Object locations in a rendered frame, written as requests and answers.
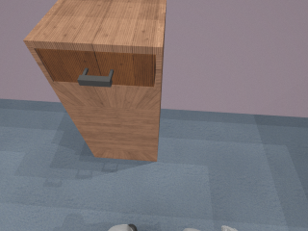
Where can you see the drawer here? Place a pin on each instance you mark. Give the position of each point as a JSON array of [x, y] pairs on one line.
[[130, 69]]

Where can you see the handle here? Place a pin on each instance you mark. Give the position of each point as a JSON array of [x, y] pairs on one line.
[[94, 80]]

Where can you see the cabinet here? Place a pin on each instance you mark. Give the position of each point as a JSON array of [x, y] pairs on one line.
[[120, 121]]

